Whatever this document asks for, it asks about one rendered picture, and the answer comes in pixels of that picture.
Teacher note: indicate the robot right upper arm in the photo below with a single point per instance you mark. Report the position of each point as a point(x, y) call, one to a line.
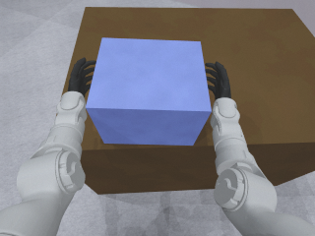
point(249, 202)

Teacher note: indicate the carton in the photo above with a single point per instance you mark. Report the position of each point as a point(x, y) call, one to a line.
point(149, 92)

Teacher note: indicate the robot left upper arm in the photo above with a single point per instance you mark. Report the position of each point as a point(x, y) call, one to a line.
point(47, 185)

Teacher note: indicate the right robot hand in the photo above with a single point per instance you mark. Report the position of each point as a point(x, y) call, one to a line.
point(221, 83)

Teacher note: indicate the robot left forearm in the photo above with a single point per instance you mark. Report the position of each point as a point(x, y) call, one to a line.
point(68, 128)

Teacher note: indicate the pedestal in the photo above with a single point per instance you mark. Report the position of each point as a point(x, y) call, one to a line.
point(269, 57)

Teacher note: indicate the robot right forearm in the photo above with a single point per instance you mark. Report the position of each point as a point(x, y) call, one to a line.
point(229, 142)

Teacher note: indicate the left robot hand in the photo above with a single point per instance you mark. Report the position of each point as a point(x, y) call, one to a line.
point(78, 80)

